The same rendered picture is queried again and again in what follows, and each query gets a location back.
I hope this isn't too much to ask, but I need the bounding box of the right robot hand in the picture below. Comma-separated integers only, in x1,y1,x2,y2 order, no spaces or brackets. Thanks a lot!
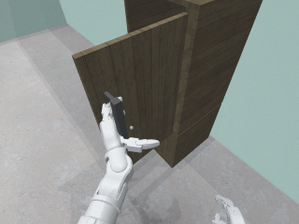
212,195,247,224

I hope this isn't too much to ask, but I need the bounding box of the robot left forearm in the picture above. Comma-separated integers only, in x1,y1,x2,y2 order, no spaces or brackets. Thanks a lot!
77,147,134,224

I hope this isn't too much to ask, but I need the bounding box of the handle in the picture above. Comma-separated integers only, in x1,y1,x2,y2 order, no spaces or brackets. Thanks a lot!
104,91,129,139

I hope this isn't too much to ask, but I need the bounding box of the left robot hand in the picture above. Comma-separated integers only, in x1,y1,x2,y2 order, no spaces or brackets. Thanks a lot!
99,97,160,153

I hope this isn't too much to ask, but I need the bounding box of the cupboard door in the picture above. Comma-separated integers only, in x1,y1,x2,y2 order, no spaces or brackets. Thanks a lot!
72,12,189,165

